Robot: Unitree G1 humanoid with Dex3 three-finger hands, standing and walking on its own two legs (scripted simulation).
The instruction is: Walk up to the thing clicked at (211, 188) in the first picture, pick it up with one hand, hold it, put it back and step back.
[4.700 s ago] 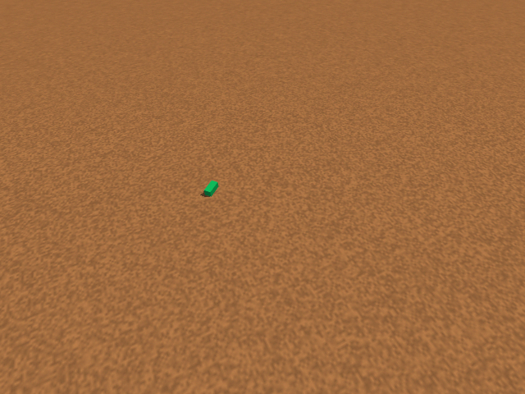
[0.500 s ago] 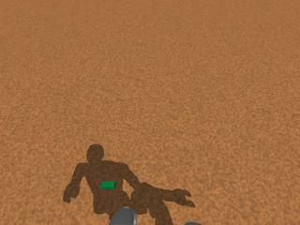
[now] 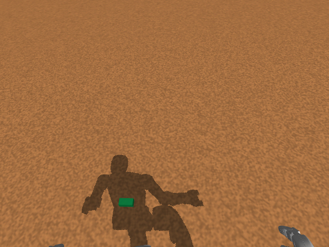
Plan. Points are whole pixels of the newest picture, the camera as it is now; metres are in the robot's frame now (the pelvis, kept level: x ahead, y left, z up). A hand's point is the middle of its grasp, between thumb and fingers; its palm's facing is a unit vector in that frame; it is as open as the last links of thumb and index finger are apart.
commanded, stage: walk up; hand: left
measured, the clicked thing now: (126, 202) +0.46 +0.30 -0.73
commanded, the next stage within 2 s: stand in 1.16 s
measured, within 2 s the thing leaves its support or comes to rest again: neither
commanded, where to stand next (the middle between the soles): +0.07 +0.04 m, yaw -1 degrees
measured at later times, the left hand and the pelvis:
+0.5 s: hand out of the picture +0.08 +0.29 -0.13, palm faces -0.03 -0.94 -0.35, open 7.4 cm; pelvis +0.00 +0.03 +0.03, yaw +0 degrees
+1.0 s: hand out of the picture +0.09 +0.28 -0.12, palm faces -0.02 -0.93 -0.36, open 7.4 cm; pelvis +0.02 +0.02 +0.04, yaw +0 degrees
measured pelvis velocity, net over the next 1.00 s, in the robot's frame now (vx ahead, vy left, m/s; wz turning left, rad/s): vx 0.02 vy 0.02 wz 0.00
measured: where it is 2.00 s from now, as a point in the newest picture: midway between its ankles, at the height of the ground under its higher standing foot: outside the picture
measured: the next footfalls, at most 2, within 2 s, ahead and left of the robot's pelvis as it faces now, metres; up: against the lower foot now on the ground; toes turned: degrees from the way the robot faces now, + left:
none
